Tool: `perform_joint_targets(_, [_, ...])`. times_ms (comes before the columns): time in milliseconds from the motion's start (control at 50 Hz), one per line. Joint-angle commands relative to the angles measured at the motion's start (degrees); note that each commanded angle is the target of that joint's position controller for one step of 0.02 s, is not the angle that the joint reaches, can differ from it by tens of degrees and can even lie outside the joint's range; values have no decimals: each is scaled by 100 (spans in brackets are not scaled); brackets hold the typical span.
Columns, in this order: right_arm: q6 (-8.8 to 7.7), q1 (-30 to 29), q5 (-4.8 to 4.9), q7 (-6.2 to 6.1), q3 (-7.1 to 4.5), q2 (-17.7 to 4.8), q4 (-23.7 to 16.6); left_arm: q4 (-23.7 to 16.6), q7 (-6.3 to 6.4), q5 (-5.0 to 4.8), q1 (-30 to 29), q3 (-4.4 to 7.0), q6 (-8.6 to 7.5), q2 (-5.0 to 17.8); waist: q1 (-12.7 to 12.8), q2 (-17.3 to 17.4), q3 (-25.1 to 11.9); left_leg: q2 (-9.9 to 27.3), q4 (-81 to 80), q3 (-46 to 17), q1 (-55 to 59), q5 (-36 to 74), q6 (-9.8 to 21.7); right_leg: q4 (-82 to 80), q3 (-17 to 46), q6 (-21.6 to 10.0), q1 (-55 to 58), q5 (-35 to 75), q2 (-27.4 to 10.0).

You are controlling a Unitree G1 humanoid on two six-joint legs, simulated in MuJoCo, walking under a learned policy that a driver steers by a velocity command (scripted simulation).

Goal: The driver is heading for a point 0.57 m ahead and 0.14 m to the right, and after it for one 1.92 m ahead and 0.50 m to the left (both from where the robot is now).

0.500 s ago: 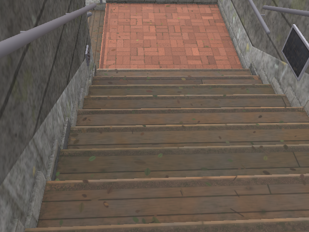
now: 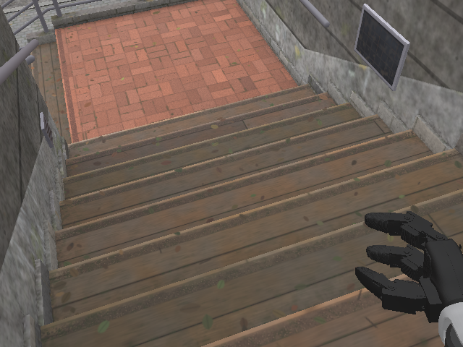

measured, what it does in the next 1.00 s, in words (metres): goes down, turning right: right foot, then left foot 0.15 m lower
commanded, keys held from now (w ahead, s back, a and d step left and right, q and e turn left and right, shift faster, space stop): w+e+shift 0.50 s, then w+q+shift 0.02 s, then q+shift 0.48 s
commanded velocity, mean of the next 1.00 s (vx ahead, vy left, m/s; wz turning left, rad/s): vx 0.72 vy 0.00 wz -0.40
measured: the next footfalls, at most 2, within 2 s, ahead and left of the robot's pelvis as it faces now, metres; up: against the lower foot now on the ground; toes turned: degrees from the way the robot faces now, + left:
right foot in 0.40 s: +0.38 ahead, -0.18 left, +0.00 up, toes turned -29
left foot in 0.70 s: +0.66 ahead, -0.07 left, -0.15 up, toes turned -45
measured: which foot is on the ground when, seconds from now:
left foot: down 0.00-0.38, up 0.40-0.68, down 0.70-0.96, up 0.98-1.00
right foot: down 0.00-0.02, up 0.04-0.38, down 0.40-0.68, up 0.70-0.94, down 0.96-1.00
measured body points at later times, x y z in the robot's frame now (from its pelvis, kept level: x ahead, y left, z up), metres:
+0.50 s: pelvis +0.33 -0.05 -0.10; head +0.36 -0.07 +0.35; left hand +0.58 +0.12 -0.20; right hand +0.26 -0.33 -0.22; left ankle +0.25 +0.18 -0.67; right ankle +0.34 -0.16 -0.78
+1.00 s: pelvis +0.65 -0.20 -0.22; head +0.67 -0.21 +0.23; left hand +1.01 -0.23 -0.21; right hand +0.45 -0.37 -0.35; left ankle +0.63 -0.04 -0.91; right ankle +0.72 -0.35 -0.93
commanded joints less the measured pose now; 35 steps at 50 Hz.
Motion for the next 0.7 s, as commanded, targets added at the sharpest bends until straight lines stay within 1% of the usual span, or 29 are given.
perform_joint_targets(20, [51, 2229, -179, 28, -231, -407, 622, -638, -210, -49, -371, 41, -53, 374, -1023, 196, -949, 1139, 1310, -16, 4233, 1438, 517, 1496, 577, -178, -3137, -1048, -545])
perform_joint_targets(40, [41, 2570, -88, 58, -395, -763, 909, -825, -348, 24, -233, -41, -166, 323, -1013, 754, -1221, 1687, 1965, -163, 4791, 1890, 623, 2156, 578, -154, -3985, -854, -995])
perform_joint_targets(60, [42, 2720, 49, 68, -560, -1090, 1124, -889, -430, 31, -202, -35, -245, 485, -943, 629, -1288, 1898, 1998, -621, 4575, 1237, 772, 2730, 526, -42, -4483, -240, -1375])
perform_joint_targets(80, [96, 2403, 69, -59, -736, -1643, 1224, -1316, -429, -66, -757, -81, -308, 528, -778, 886, -1161, 2581, 1017, -1805, 3615, -2061, 1221, 2176, 640, 207, -4659, 622, -1740])
perform_joint_targets(100, [106, 2171, 7, -139, -561, -1019, 1143, -1266, -346, -32, -1174, -27, -265, 530, -755, -134, -492, 2223, 417, -1878, 2743, -3701, 1135, 2201, 544, 340, -4736, 1203, -1862])
perform_joint_targets(120, [123, 1926, 44, -184, -420, -730, 1215, -1348, -358, -91, -1293, -34, -172, 503, -568, -267, 302, 2102, 117, -1736, 1567, -3775, 1067, 1544, 468, 446, -4258, 1939, -1972])
perform_joint_targets(140, [83, 1765, 145, -182, -351, -562, 1329, -1227, -369, -37, -1073, -19, -125, 563, -415, -547, 588, 1837, -58, -1352, 851, -3292, 937, 1237, 434, 508, -3636, 2069, -2146])
perform_joint_targets(160, [29, 1801, 63, -194, -402, -646, 1470, -1212, -390, 126, -1160, -6, -82, 577, -404, -545, 652, 1525, -84, -757, 679, -2927, 830, 690, 452, 446, -3276, 2306, -2236])
perform_joint_targets(180, [23, 1718, -5, -227, -397, -716, 1574, -1317, -399, 155, -1309, -19, -94, 536, -393, -355, 588, 1363, -200, -446, 370, -2862, 780, 386, 286, 414, -2851, 2425, -2215])
perform_joint_targets(240, [41, 2367, -49, -280, -493, -892, 1934, -1322, -482, 144, -1650, -103, -199, 567, -674, -423, 473, 1306, 105, 362, 1245, -816, 603, -202, -18, 33, -3076, 2544, -2120])
perform_joint_targets(260, [13, 2509, 2, -256, -477, -885, 2026, -1385, -558, 34, -1817, -122, -209, 575, -795, -594, 572, 1358, -22, 572, 1516, -227, 546, -549, -47, -80, -3141, 2563, -2115])
perform_joint_targets(320, [28, 2882, -6, -338, -412, -1050, 2294, -1441, -741, 106, -1970, 7, -244, 763, -813, -138, 783, 1291, 201, 1403, 2191, 1634, 258, -865, -366, -371, -3001, 2746, -1837])
perform_joint_targets(340, [67, 2740, -35, -331, -410, -1208, 2250, -1443, -831, 113, -1867, 8, -263, 813, -644, -113, 609, 1148, 405, 1782, 2062, 2549, 155, -1015, -879, -486, -2260, 2560, -1620])
perform_joint_targets(360, [116, 2802, -24, -359, -336, -1012, 2260, -1225, -843, 96, -1667, 91, -298, 926, -509, 221, 65, 1023, 1131, 1969, 2373, 2387, -148, -1191, -1040, -569, -1465, 3679, -1509])
perform_joint_targets(380, [125, 2336, -33, -343, -317, -1140, 2042, -1019, -903, 44, -953, 133, -306, 952, 70, 308, -189, 974, 1840, 2281, 1390, 3223, -190, -1376, -1419, -634, 317, 3671, -1224])
perform_joint_targets(400, [103, 1803, -55, -305, -391, -1456, 1766, -400, -934, 32, 598, 371, -302, 1423, 898, 380, -910, 910, 3442, 2064, -470, 3823, -124, -1319, -1459, -771, 3459, 3561, -883])
perform_joint_targets(420, [41, 955, 130, -299, -495, -1706, 1422, 347, -812, 90, 2426, 651, -252, 2006, 1966, -894, -995, 44, 6877, 1807, -2640, -304, -397, -2191, -1260, -1154, 5889, 3499, -850])
perform_joint_targets(440, [-190, 1371, 268, -145, -252, -964, 921, 360, -689, 221, 1719, 573, -278, 2086, 1073, -3172, -1404, -873, 8024, 885, -4116, -4556, -474, -4218, 1567, -2054, 6004, 1169, -1386])
perform_joint_targets(460, [-366, 1348, 357, -115, -300, -1442, 560, 7, -613, 411, 849, 409, -373, 1857, 369, -2384, -1131, -623, 6614, 16, -3960, -4475, -143, -5314, 3431, -2120, 4733, -294, -1821])
perform_joint_targets(480, [-405, 1227, 422, -83, -346, -1505, 666, -67, -617, 368, 408, 333, -483, 1524, 113, -1263, -401, -453, 6111, -226, -3724, -4518, -45, -5012, 3694, -1938, 3615, 81, -1838])
perform_joint_targets(500, [-330, 1426, 313, -90, -326, -1235, 819, -251, -636, 387, -203, 248, -577, 1231, -337, 79, -155, -322, 5347, -425, -3220, -4194, 77, -4417, 3613, -1751, 2429, -276, -1817])
perform_joint_targets(520, [-196, 1760, 246, -108, -325, -1010, 969, -454, -554, 310, -1097, 100, -602, 759, -819, 493, 70, -135, 4238, -205, -2429, -3709, 97, -3989, 2732, -1376, 1180, -50, -1560])
perform_joint_targets(540, [-48, 2234, 245, -81, -281, -791, 1009, -735, -381, 316, -2341, -71, -552, 473, -1522, 117, 343, 140, 3203, 94, -1143, -3034, -112, -3761, 1778, -1070, -560, 169, -1336])
perform_joint_targets(560, [64, 2640, 80, -6, -206, -631, 1102, -631, -204, 323, -2549, -99, -488, 518, -1810, -250, 297, 25, 2438, 639, 177, -1613, -230, -3571, 971, -911, -1698, 135, -974])
perform_joint_targets(580, [103, 3072, -15, 95, -138, -423, 1263, -426, -111, 354, -2242, -62, -429, 614, -1764, -331, -113, -207, 2119, 1057, 1088, -270, -354, -3366, 420, -827, -1848, 49, -808])
perform_joint_targets(600, [177, 3446, 75, 165, -171, -516, 1338, -304, -76, 431, -1920, 7, -417, 816, -1719, -490, -507, -462, 2144, 1366, 1738, 522, -427, -3026, -35, -714, -1801, -51, -686])
perform_joint_targets(660, [414, 4739, 327, 23, -91, -329, 1914, -375, -109, 444, -2420, -115, -490, 460, -2145, -743, -663, -594, 1594, 1467, 2514, 1246, -406, -1322, -932, -227, -1536, 191, -842])
perform_joint_targets(680, [387, 5241, 141, -119, -171, -490, 2048, -375, -126, 397, -2603, -131, -518, 407, -2506, -299, -425, -603, 683, 1574, 2585, 1211, -289, 267, -1370, 48, -1331, 1272, -696])
perform_joint_targets(700, [319, 6143, -52, -161, -202, -599, 2361, -596, -138, 579, -3358, -136, -523, 345, -3118, 444, 84, 56, -225, 521, 2727, 943, 111, 2611, -1348, 260, -1911, 108, -531])
Keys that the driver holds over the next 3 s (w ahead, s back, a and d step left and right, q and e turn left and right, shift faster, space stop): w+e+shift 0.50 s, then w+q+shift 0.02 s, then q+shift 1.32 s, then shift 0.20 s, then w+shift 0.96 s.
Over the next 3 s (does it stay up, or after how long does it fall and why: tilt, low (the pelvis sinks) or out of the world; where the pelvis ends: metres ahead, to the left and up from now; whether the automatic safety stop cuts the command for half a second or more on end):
stays up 1.17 -0.05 -0.45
